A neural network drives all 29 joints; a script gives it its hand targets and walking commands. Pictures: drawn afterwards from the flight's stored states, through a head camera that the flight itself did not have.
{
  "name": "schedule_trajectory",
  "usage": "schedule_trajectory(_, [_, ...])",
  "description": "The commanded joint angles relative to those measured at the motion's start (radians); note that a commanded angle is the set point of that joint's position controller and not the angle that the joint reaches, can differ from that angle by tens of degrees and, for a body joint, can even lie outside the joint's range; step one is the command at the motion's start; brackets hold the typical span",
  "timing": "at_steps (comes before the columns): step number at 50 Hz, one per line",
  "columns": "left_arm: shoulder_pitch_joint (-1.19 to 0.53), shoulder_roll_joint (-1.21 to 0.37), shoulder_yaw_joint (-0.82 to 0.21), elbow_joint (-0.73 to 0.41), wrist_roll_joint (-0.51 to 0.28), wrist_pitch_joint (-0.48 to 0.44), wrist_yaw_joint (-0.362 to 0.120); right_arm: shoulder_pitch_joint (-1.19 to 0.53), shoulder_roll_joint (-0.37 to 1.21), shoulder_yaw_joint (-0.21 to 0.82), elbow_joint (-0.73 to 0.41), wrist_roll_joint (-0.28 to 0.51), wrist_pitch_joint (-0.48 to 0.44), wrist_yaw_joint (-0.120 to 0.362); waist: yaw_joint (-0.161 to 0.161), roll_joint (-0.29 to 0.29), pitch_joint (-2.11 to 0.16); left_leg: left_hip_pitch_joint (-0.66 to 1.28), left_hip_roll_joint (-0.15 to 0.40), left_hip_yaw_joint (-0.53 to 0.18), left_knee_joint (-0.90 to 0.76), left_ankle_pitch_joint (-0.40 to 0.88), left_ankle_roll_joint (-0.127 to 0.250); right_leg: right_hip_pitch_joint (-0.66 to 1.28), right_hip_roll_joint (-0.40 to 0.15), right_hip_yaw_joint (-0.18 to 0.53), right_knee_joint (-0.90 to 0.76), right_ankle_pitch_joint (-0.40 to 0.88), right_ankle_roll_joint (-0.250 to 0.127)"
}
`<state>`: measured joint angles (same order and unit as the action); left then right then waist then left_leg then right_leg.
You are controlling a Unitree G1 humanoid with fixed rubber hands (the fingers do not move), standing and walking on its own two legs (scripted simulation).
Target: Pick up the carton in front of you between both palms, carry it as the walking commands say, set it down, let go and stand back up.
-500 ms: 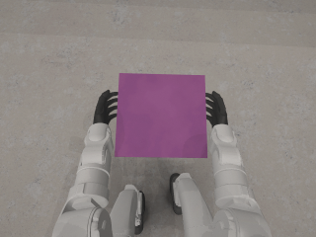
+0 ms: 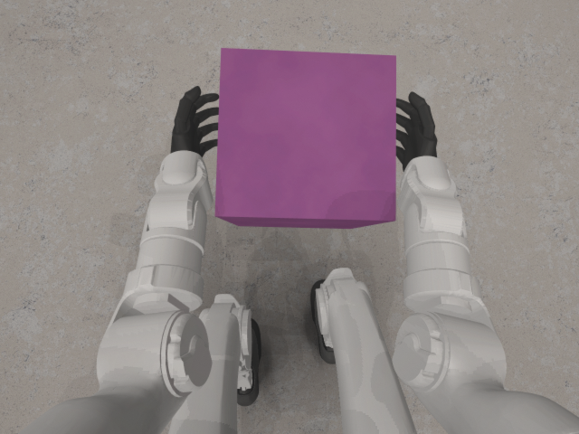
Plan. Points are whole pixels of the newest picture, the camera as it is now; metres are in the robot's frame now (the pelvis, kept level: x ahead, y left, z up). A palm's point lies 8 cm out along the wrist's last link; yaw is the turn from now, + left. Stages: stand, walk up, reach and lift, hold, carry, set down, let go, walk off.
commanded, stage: set down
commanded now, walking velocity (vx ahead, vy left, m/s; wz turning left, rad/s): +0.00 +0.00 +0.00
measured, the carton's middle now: (300, 159) +0.47 -0.08 -0.16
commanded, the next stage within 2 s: none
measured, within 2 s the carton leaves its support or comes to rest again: rests again in 1.42 s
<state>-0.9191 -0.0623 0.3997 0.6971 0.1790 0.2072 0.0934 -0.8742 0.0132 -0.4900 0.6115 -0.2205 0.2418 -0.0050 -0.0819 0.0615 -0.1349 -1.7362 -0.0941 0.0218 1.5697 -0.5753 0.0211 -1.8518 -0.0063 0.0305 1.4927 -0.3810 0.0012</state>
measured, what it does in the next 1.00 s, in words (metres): lowers itself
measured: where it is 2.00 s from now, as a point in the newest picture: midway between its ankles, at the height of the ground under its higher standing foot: (288, 355)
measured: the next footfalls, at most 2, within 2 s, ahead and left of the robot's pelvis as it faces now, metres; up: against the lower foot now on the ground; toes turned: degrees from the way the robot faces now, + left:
none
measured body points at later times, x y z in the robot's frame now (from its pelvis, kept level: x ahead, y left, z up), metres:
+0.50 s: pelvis -0.02 -0.01 -0.11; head +0.32 -0.05 +0.18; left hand +0.54 +0.05 -0.24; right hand +0.48 -0.25 -0.25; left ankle +0.05 +0.10 -0.52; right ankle +0.12 -0.12 -0.52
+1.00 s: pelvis -0.02 +0.00 -0.17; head +0.36 -0.03 +0.07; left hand +0.56 +0.04 -0.35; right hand +0.50 -0.26 -0.33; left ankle +0.05 +0.10 -0.52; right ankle +0.12 -0.12 -0.52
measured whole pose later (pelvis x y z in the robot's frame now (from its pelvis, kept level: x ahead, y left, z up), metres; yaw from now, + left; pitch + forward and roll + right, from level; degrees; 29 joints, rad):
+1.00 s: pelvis -0.02 +0.00 -0.17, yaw +1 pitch +42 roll +0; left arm -1.48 0.21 0.14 0.97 0.01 0.24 0.17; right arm -1.36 -0.23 -0.44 0.84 -0.02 0.26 -0.02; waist -0.16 0.03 0.28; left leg -2.21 -0.12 0.03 2.18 -0.71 0.01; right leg -2.33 -0.02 0.00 2.06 -0.47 0.00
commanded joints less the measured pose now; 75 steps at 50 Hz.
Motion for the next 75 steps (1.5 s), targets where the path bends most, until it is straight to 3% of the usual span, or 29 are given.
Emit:
schedule_trajectory(1, [-0.616, -0.848, -0.499, -0.007, -0.099, -0.024, -0.173, -0.573, 0.831, 0.518, 0.021, 0.105, -0.002, 0.180, -0.052, -0.032, -0.986, 0.163, -0.123, -0.025, -0.138, 0.225, -0.049, 0.788, 0.142, -0.040, 0.009, 0.345, 0.028])
schedule_trajectory(20, [-0.896, -0.713, -0.431, 0.102, -0.128, 0.016, -0.206, -0.867, 0.726, 0.459, 0.044, 0.140, 0.037, 0.167, -0.081, -0.039, -0.954, -0.165, -0.130, 0.020, 0.130, 0.109, -0.025, 0.655, 0.122, -0.046, 0.235, 0.300, 0.040])
schedule_trajectory(33, [-1.087, -0.647, -0.539, 0.108, -0.236, 0.012, -0.187, -1.060, 0.594, 0.464, 0.045, 0.227, 0.021, 0.199, -0.143, 0.020, -0.941, -0.097, -0.107, 0.014, 0.297, 0.160, -0.031, 0.535, 0.089, -0.081, 0.408, 0.339, 0.023])
schedule_trajectory(40, [-1.169, -0.608, -0.593, 0.058, -0.283, -0.017, -0.170, -1.069, 0.628, 0.476, 0.083, 0.318, 0.016, 0.222, -0.120, 0.036, -0.964, -0.064, -0.099, 0.015, 0.367, 0.253, -0.023, 0.542, 0.082, -0.066, 0.493, 0.461, 0.024])
schedule_trajectory(43, [-1.148, -0.626, -0.592, 0.054, -0.275, -0.016, -0.167, -1.066, 0.643, 0.474, 0.081, 0.337, 0.018, 0.236, -0.112, 0.069, -0.944, -0.019, -0.096, 0.012, 0.388, 0.299, -0.017, 0.456, 0.087, -0.069, 0.508, 0.467, 0.025])
schedule_trajectory(55, [-1.134, -0.606, -0.562, 0.133, -0.279, -0.038, -0.183, -1.013, 0.586, 0.374, 0.199, 0.276, -0.005, 0.252, -0.164, 0.116, -0.689, -0.111, -0.093, -0.017, 0.408, 0.218, -0.020, 0.274, 0.071, -0.077, 0.533, 0.339, 0.009])
schedule_trajectory(63, [-1.143, -0.532, -0.527, 0.177, -0.262, -0.049, -0.177, -1.038, 0.551, 0.340, 0.250, 0.285, -0.022, 0.258, -0.148, 0.125, -0.595, -0.131, -0.081, -0.022, 0.420, 0.179, -0.009, 0.206, 0.061, -0.068, 0.546, 0.280, 0.008])
schedule_trajectory(75, [-1.023, -0.441, -0.430, 0.284, -0.159, -0.021, -0.193, -1.014, 0.458, 0.279, 0.337, 0.257, -0.031, 0.265, -0.084, 0.102, -0.367, -0.211, -0.062, -0.033, 0.425, 0.096, 0.011, 0.100, 0.066, -0.046, 0.551, 0.164, 0.003])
